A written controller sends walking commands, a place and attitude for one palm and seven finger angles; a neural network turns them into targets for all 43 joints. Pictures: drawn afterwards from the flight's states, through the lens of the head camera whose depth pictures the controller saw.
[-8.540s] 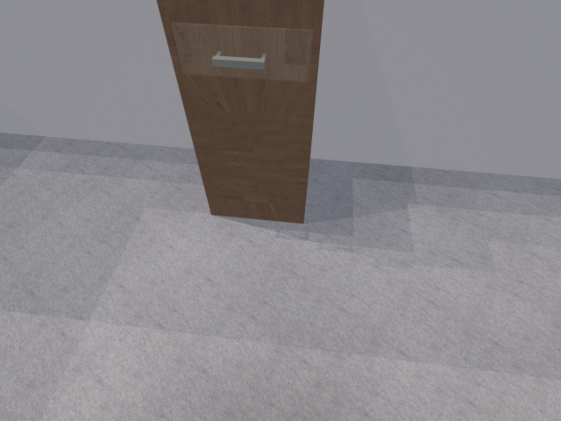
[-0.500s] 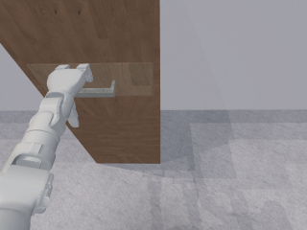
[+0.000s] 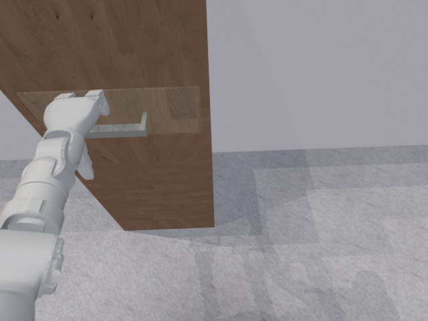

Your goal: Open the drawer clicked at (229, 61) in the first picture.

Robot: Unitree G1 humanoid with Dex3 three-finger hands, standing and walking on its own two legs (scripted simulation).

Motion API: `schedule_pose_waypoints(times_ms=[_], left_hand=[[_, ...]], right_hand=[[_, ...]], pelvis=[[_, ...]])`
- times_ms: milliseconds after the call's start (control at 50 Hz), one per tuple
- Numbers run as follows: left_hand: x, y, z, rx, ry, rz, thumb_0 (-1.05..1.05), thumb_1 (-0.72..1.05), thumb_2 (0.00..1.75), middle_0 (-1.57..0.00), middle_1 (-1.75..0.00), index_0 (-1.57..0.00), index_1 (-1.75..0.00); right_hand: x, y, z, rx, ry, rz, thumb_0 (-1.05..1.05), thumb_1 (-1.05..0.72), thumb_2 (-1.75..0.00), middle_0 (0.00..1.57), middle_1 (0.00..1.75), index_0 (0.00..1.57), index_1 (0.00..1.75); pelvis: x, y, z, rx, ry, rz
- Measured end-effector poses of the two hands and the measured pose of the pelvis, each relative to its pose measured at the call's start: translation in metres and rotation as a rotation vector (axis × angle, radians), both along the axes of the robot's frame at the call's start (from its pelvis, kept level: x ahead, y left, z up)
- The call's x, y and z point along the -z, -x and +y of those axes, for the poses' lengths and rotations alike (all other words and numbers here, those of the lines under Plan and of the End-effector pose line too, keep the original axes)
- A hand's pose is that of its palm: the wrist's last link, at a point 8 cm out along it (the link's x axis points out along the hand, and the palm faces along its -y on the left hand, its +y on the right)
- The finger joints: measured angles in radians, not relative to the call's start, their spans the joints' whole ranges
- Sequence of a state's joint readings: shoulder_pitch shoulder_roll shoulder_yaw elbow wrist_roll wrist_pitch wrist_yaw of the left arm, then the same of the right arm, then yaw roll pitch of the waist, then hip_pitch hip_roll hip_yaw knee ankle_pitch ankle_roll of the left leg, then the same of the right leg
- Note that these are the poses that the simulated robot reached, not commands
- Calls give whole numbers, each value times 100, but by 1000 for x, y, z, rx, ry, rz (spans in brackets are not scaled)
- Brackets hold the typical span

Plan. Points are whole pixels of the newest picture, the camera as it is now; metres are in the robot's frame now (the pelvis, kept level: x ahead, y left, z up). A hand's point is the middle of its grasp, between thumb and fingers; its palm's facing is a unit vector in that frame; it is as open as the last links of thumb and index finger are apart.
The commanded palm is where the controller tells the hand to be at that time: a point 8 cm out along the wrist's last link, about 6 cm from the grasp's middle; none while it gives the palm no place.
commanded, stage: move the hooked fingers above the handle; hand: left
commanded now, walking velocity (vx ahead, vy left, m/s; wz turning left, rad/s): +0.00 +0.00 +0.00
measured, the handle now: (115, 124) +0.53 +0.22 +0.02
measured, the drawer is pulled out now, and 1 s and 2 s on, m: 0.00 0.00 0.00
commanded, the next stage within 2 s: none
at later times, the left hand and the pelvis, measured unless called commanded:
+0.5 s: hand (93, 130) +0.47 +0.24 +0.07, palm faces -0.07 -0.03 -1.00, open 13.8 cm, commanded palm +0.45 +0.24 +0.14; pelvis +0.01 +0.01 +0.00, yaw +0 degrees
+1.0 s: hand (103, 132) +0.46 +0.22 +0.07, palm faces -0.07 -0.05 -1.00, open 13.8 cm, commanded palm +0.46 +0.24 +0.14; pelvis +0.00 +0.00 +0.00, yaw +1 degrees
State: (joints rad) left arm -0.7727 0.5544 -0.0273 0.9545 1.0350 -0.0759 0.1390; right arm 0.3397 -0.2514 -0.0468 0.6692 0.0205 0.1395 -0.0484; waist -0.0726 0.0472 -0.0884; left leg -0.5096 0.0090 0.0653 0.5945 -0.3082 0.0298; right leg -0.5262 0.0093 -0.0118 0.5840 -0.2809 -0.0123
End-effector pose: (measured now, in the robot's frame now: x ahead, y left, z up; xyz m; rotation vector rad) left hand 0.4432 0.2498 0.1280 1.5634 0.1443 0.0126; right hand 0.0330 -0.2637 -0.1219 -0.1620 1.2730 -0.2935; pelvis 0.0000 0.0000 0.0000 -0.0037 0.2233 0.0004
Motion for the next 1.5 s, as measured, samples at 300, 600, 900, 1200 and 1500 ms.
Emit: schedule_pose_waypoints(times_ms=[300, 600, 900, 1200, 1500], left_hand=[[-8, -16, -19, 95, 37, -104, 0, -49, 30, -32, -120, -32, -120], [-3, -6, -23, 152, 54, -56, 0, -49, 30, -32, -120, -32, -120], [-2, -4, -4, 37, 12, -8, 0, -49, 30, -32, -120, -32, -120], [-10, -20, -7, 21, -2, -102, 0, -49, 30, -32, -120, -33, -120], [-7, -1, -40, 198, 69, -102, 0, -49, 30, -33, -120, -33, -120]], right_hand=[[-4, -19, -4, -49, 43, -37, 0, -91, -90, 20, 30, 20, 30], [3, 0, 13, -12, -10, 40, 0, -91, -90, 20, 30, 20, 30], [-1, -19, 0, -41, 15, -15, 0, -91, -90, 20, 30, 20, 30], [2, -11, -4, -21, 17, -10, 0, -91, -90, 20, 30, 20, 30], [-1, -19, -3, -26, 21, -21, 0, -91, -90, 20, 30, 20, 30]], pelvis=[[6, 2, 8, -13, 6, 24], [3, -9, 11, -9, 10, 5], [2, -4, 6, -16, 6, 7], [5, -2, 2, 0, 2, 31], [3, -5, 2, -11, 3, -7]])
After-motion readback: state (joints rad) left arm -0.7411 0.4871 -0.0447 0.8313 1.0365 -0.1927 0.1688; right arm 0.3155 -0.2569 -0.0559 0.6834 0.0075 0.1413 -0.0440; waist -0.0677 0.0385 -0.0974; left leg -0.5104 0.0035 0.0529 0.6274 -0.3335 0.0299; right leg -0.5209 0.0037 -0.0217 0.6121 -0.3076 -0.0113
